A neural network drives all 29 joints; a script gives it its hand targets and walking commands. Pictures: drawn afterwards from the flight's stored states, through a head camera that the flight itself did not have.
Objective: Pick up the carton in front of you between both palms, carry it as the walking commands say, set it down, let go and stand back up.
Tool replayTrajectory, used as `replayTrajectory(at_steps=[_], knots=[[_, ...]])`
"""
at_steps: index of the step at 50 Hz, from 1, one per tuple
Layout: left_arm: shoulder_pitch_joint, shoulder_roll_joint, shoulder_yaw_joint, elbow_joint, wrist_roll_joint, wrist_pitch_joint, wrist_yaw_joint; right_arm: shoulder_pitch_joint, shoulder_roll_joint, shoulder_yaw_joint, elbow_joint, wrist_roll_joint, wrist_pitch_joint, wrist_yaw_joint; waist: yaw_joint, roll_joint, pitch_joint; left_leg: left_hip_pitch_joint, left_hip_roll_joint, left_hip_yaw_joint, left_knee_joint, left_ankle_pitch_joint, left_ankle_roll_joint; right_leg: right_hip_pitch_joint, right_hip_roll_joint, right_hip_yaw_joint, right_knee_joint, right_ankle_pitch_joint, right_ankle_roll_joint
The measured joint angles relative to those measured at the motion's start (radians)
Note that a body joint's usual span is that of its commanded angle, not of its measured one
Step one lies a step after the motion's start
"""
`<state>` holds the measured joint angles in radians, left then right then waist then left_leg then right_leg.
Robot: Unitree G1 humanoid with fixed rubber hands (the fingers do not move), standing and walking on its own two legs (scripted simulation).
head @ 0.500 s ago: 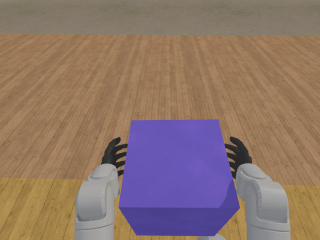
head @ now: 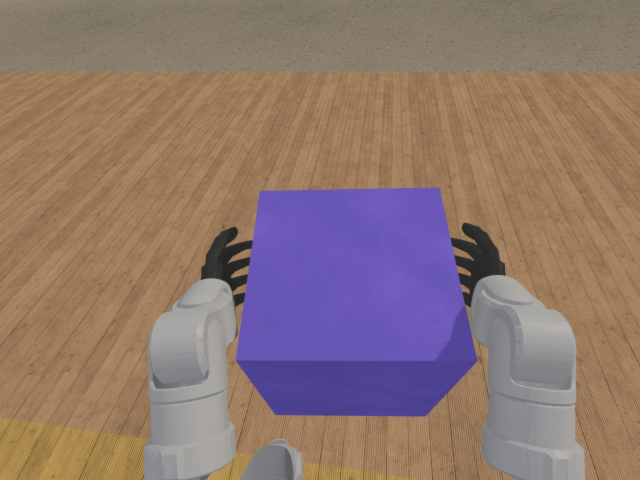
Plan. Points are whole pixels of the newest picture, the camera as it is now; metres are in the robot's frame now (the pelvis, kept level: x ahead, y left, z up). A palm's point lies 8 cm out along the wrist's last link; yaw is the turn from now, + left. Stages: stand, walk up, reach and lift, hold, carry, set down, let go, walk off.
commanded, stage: carry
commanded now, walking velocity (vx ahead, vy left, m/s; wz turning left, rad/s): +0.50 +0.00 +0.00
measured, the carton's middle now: (349, 312) +0.31 +0.01 +0.03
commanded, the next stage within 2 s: none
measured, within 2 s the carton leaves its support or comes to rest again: neither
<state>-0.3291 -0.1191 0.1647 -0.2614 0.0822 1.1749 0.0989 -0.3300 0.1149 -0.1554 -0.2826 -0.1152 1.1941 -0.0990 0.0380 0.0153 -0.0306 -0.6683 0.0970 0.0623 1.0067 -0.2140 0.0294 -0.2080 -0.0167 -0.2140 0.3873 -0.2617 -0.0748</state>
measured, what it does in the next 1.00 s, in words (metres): goes down: left foot, then right foot 0.04 m lower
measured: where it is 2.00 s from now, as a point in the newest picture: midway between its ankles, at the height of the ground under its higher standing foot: (342, 222)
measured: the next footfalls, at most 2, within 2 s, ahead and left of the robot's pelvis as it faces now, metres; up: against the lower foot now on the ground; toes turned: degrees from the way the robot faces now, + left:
left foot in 0.20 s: +0.33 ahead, +0.10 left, -0.01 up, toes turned +5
right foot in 0.68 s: +0.63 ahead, -0.04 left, -0.05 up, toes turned -3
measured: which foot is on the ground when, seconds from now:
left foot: up 0.00-0.18, down 0.20-0.66, up 0.68-1.00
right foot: down 0.00-0.22, up 0.24-0.66, down 0.68-1.00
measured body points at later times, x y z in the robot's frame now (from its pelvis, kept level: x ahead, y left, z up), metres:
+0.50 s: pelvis +0.33 +0.04 -0.01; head +0.42 +0.05 +0.43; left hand +0.73 +0.17 +0.06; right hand +0.71 -0.14 +0.06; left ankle +0.30 +0.09 -0.75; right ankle +0.38 -0.11 -0.69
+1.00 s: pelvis +0.67 +0.00 -0.06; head +0.74 -0.01 +0.38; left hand +1.04 +0.17 +0.03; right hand +1.06 -0.13 +0.03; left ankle +0.75 +0.15 -0.74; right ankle +0.59 -0.03 -0.79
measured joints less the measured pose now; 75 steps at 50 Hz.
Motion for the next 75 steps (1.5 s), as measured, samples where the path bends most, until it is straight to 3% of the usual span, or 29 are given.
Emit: replayTrajectory(at_steps=[4,9,11,14,17,23,29,32,34,36,38,40,48,53,56,58,59,61,63,70,75], knots=[[-0.121,0.046,-0.006,0.111,-0.013,0.001,0.014,-0.111,-0.054,-0.005,0.098,0.023,0.005,-0.016,-0.007,0.000,-0.012,-0.016,-0.005,0.031,-0.224,0.101,0.012,0.090,0.007,0.014,-0.016,-0.071,0.023],[-0.259,0.089,0.000,0.274,-0.010,0.021,0.021,-0.249,-0.101,-0.031,0.277,0.045,0.012,-0.020,-0.021,-0.013,-0.022,0.087,-0.055,0.089,-0.449,0.185,0.051,0.195,0.003,0.025,0.044,-0.213,0.067],[-0.303,0.115,0.007,0.332,-0.016,0.024,0.021,-0.309,-0.107,-0.039,0.360,0.045,0.002,-0.021,-0.042,-0.028,-0.009,0.133,-0.076,0.108,-0.453,0.258,0.080,0.162,-0.028,0.027,0.248,-0.263,0.068],[-0.342,0.137,0.024,0.400,-0.027,0.021,0.022,-0.353,-0.105,-0.043,0.446,0.042,-0.018,-0.024,-0.071,-0.042,0.033,0.137,-0.086,0.108,-0.344,0.158,0.111,-0.039,0.003,0.155,0.722,-0.237,0.042],[-0.355,0.125,0.038,0.406,-0.020,0.030,0.028,-0.349,-0.109,-0.050,0.449,0.058,-0.019,-0.029,-0.081,-0.031,0.076,0.192,-0.094,0.103,-0.384,0.124,0.099,-0.222,0.016,0.193,0.878,-0.169,0.018],[-0.352,0.088,0.068,0.301,-0.006,0.012,0.038,-0.343,-0.091,-0.084,0.349,0.072,-0.040,-0.036,-0.085,-0.011,0.121,0.307,-0.104,0.089,-0.472,0.060,0.101,-0.437,-0.017,0.198,0.662,-0.067,0.024],[-0.308,0.065,0.083,0.172,-0.008,0.000,0.038,-0.326,-0.065,-0.084,0.251,0.071,-0.053,-0.036,-0.100,-0.023,0.098,0.444,-0.125,0.068,-0.477,-0.073,0.077,-0.435,0.001,0.165,0.267,0.250,0.025],[-0.309,0.064,0.084,0.163,-0.003,0.008,0.037,-0.333,-0.075,-0.075,0.251,0.076,-0.046,-0.036,-0.107,-0.033,0.062,0.510,-0.140,0.066,-0.394,-0.193,0.062,-0.344,0.030,0.121,0.064,0.419,0.009],[-0.330,0.065,0.077,0.198,0.006,0.015,0.036,-0.345,-0.097,-0.071,0.278,0.084,-0.036,-0.034,-0.097,-0.047,0.030,0.514,-0.145,0.083,-0.224,-0.274,0.052,-0.263,0.031,0.097,0.021,0.485,-0.001],[-0.354,0.070,0.072,0.249,0.015,0.011,0.034,-0.378,-0.130,-0.063,0.332,0.095,-0.029,-0.032,-0.070,-0.003,0.022,0.434,-0.131,0.028,0.024,-0.326,0.038,-0.272,0.065,0.098,0.153,0.235,-0.029],[-0.367,0.080,0.064,0.305,0.013,0.021,0.033,-0.384,-0.141,-0.059,0.374,0.096,-0.013,-0.032,-0.042,0.001,0.033,0.322,-0.142,-0.028,0.236,-0.336,0.032,-0.280,0.076,0.096,0.238,0.158,-0.056],[-0.354,0.088,0.065,0.326,0.002,0.041,0.033,-0.376,-0.130,-0.055,0.393,0.083,0.009,-0.033,-0.022,-0.014,0.041,0.224,-0.135,-0.046,0.285,-0.278,0.030,-0.252,0.075,0.100,0.239,0.149,-0.056],[-0.331,0.089,0.073,0.306,-0.032,0.010,0.036,-0.347,-0.085,-0.077,0.326,0.041,0.007,-0.037,0.024,-0.034,0.072,-0.014,-0.069,-0.064,-0.030,-0.045,0.010,-0.097,0.076,0.122,0.143,0.059,-0.051],[-0.333,0.083,0.066,0.283,-0.042,-0.018,0.036,-0.324,-0.076,-0.087,0.260,0.035,-0.005,-0.037,0.040,-0.014,0.058,0.005,-0.093,-0.018,-0.336,0.201,0.021,0.016,0.092,0.140,0.125,-0.037,-0.038],[-0.339,0.089,0.061,0.300,-0.046,-0.024,0.036,-0.320,-0.075,-0.089,0.262,0.031,-0.007,-0.036,0.047,-0.002,0.030,0.093,-0.129,0.032,-0.532,0.358,0.050,0.073,0.106,0.141,0.198,-0.137,-0.028],[-0.337,0.105,0.060,0.324,-0.054,-0.021,0.034,-0.331,-0.069,-0.085,0.298,0.021,-0.008,-0.035,0.039,0.018,0.005,0.192,-0.133,0.059,-0.613,0.453,0.070,0.075,0.117,0.114,0.362,-0.197,-0.013],[-0.346,0.119,0.055,0.346,-0.058,-0.023,0.031,-0.336,-0.065,-0.086,0.318,0.014,-0.015,-0.035,0.024,0.000,-0.003,0.205,-0.146,0.061,-0.572,0.362,0.097,0.048,0.100,0.108,0.475,-0.206,-0.001],[-0.359,0.137,0.052,0.396,-0.064,-0.028,0.028,-0.353,-0.068,-0.080,0.371,0.005,-0.025,-0.032,-0.012,-0.026,0.003,0.183,-0.172,0.064,-0.448,0.195,0.121,-0.066,0.093,0.163,0.752,-0.277,0.023],[-0.341,0.130,0.044,0.421,-0.054,-0.019,0.027,-0.340,-0.079,-0.072,0.410,0.015,-0.018,-0.031,-0.046,-0.010,0.008,0.196,-0.174,0.056,-0.410,0.142,0.124,-0.178,0.088,0.191,0.898,-0.261,0.021],[-0.302,0.085,0.045,0.349,-0.003,0.000,0.032,-0.294,-0.102,-0.059,0.386,0.076,-0.037,-0.035,-0.101,0.004,0.051,0.318,-0.172,0.039,-0.465,0.056,0.130,-0.444,-0.010,0.226,0.696,-0.082,0.044],[-0.275,0.068,0.054,0.275,0.008,-0.013,0.041,-0.296,-0.093,-0.053,0.356,0.086,-0.062,-0.045,-0.113,-0.001,0.047,0.418,-0.173,0.017,-0.498,-0.017,0.116,-0.505,-0.013,0.212,0.490,0.126,0.035]])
